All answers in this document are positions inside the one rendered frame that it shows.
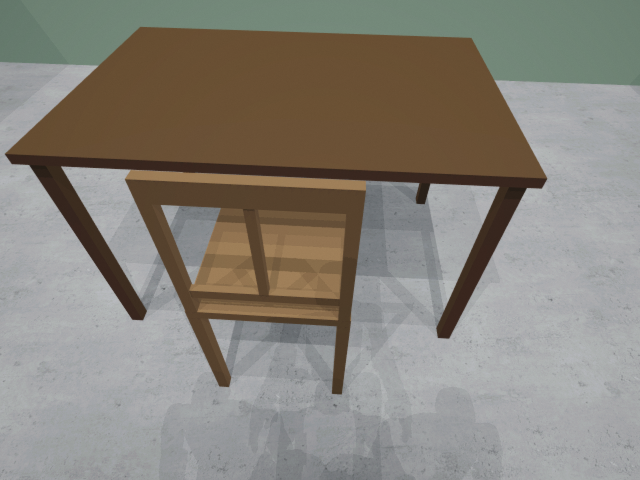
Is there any table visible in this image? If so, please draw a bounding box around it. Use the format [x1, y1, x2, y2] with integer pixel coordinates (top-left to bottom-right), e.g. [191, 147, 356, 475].
[5, 27, 547, 339]

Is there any chair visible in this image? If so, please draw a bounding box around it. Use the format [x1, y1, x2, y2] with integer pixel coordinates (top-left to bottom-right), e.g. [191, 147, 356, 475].
[125, 170, 366, 394]

